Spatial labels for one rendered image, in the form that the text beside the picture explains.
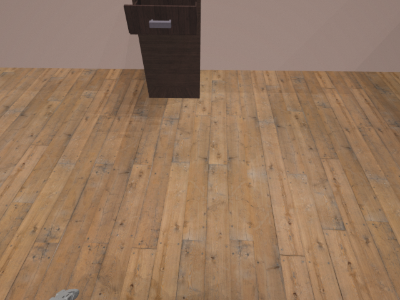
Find drawer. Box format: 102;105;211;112
124;0;197;35

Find cabinet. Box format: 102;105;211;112
132;0;201;98

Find handle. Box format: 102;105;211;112
149;19;171;28

